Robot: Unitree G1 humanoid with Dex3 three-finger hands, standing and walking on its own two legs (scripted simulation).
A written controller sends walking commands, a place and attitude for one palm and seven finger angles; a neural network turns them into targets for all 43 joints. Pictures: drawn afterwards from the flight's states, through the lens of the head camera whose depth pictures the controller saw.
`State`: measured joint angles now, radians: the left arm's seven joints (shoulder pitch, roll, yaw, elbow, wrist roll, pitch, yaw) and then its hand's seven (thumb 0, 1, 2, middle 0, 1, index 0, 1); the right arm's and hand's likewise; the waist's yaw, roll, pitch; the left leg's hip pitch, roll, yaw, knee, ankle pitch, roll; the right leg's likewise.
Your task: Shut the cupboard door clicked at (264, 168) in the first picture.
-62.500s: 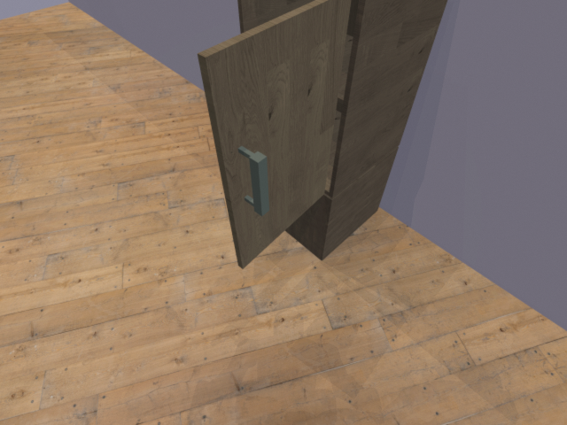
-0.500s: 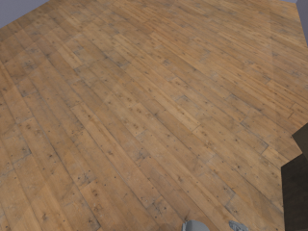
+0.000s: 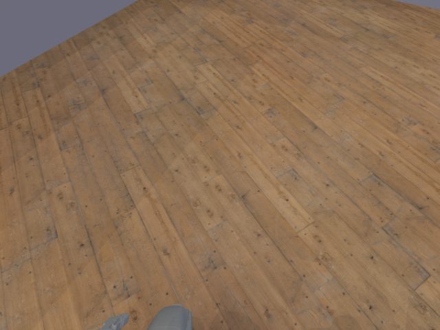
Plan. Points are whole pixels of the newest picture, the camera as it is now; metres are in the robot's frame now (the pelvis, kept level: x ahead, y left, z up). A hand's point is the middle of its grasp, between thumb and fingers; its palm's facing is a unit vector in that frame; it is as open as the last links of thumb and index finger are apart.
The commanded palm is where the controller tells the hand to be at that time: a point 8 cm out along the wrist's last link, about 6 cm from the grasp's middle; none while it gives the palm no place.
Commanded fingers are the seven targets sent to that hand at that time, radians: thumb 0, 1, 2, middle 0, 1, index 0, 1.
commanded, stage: turn to face it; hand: left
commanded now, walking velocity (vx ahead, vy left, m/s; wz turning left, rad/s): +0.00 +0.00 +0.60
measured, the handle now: out of the picture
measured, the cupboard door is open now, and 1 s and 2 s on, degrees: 27 27 27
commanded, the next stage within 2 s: none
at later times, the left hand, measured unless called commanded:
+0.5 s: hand out of the picture +0.10 +0.20 -0.18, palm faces +0.04 -0.98 -0.22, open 7.4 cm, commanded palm none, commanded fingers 0.00 0.90 0.90 -0.20 -0.30 -0.20 -0.30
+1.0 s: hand (146, 227) +0.36 +0.19 -0.15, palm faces -0.40 -0.88 -0.26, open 7.4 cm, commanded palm none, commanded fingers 0.00 0.90 0.90 -0.20 -0.30 -0.20 -0.30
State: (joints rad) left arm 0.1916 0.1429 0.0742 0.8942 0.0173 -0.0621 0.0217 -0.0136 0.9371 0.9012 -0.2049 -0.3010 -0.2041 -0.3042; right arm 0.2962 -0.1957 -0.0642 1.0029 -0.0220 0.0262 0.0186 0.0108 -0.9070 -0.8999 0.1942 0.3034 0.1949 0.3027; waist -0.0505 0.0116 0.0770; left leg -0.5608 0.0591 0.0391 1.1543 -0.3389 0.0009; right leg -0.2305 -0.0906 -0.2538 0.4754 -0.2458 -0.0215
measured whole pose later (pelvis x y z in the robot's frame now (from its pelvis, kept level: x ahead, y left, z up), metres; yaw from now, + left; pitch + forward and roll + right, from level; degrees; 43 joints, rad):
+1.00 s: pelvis +0.14 +0.05 +0.00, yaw -25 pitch +1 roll -2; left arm 0.06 0.30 0.10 0.86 0.02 0.08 -0.03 0.01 0.91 0.90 -0.20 -0.30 -0.19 -0.30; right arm 0.25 -0.23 -0.02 0.91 -0.03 0.02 -0.03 0.01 -0.90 -0.90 0.20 0.30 0.20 0.30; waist -0.02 0.00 0.11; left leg -0.19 0.11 0.22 0.51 -0.32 0.02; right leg -0.43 -0.03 -0.05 0.91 -0.43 0.04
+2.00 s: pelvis +0.15 +0.02 -0.01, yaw -60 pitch +1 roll -1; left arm 0.16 0.22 0.05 0.86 0.02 0.04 0.00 0.01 0.91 0.90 -0.20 -0.30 -0.20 -0.30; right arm 0.19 -0.28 -0.05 0.90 -0.02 0.07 -0.02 0.01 -0.90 -0.90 0.20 0.30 0.20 0.30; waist -0.01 0.04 0.09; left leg -0.49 0.09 0.06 1.09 -0.47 -0.08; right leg -0.28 0.01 -0.01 0.57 -0.31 -0.02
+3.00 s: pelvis +0.19 -0.01 -0.01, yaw -89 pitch +1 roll -1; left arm 0.19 0.22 0.06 0.95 0.01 0.07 0.00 0.01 0.90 0.90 -0.20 -0.30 -0.20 -0.30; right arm 0.22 -0.18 0.00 0.91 -0.03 0.01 -0.03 0.01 -0.90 -0.90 0.20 0.30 0.20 0.30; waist 0.00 -0.05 0.05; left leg -0.31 0.05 0.10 0.60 -0.31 0.02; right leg -0.38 0.03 0.04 0.90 -0.50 0.01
